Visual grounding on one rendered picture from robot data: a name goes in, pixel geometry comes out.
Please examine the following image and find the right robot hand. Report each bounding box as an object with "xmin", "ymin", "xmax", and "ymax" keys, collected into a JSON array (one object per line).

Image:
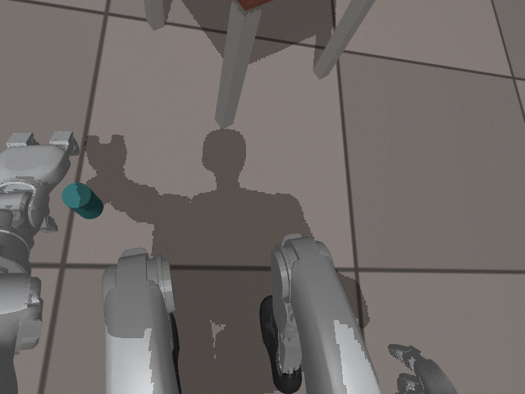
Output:
[{"xmin": 388, "ymin": 344, "xmax": 458, "ymax": 394}]

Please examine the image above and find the left robot hand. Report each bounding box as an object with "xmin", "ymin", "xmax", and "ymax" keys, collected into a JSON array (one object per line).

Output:
[{"xmin": 0, "ymin": 131, "xmax": 80, "ymax": 232}]

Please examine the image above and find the right robot foot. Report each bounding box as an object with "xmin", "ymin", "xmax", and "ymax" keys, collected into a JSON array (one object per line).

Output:
[{"xmin": 259, "ymin": 295, "xmax": 302, "ymax": 394}]

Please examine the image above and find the chair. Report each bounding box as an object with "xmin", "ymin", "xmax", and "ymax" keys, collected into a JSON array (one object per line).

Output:
[{"xmin": 144, "ymin": 0, "xmax": 376, "ymax": 130}]

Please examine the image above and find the left robot arm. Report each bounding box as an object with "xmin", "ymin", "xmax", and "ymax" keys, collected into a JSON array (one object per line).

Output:
[{"xmin": 0, "ymin": 178, "xmax": 50, "ymax": 394}]

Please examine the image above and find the can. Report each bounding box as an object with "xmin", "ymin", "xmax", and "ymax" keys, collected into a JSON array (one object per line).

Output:
[{"xmin": 62, "ymin": 182, "xmax": 103, "ymax": 219}]

